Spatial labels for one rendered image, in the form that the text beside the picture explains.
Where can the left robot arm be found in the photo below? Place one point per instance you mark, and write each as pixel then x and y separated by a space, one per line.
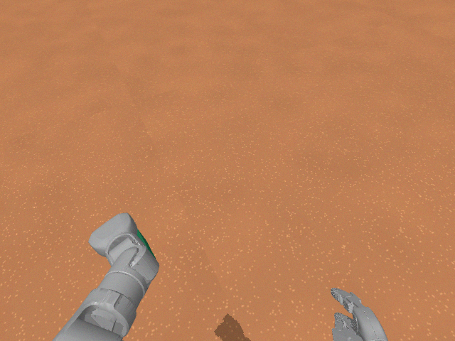
pixel 109 310

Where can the right robot hand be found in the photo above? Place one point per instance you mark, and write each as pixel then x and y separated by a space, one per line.
pixel 363 327

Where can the cube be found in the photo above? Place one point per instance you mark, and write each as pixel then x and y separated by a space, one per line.
pixel 144 241

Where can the left robot hand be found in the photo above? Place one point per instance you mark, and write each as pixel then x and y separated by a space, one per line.
pixel 120 223

